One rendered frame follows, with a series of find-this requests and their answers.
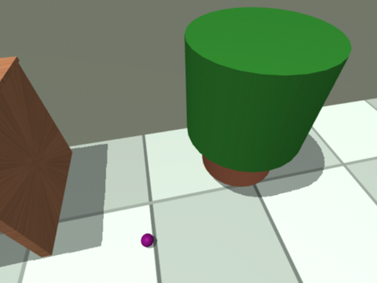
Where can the potted plant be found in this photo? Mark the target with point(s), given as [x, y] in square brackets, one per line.
[256, 80]

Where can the ball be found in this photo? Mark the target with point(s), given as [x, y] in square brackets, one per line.
[147, 240]

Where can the desk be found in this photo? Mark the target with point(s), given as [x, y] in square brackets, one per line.
[34, 163]

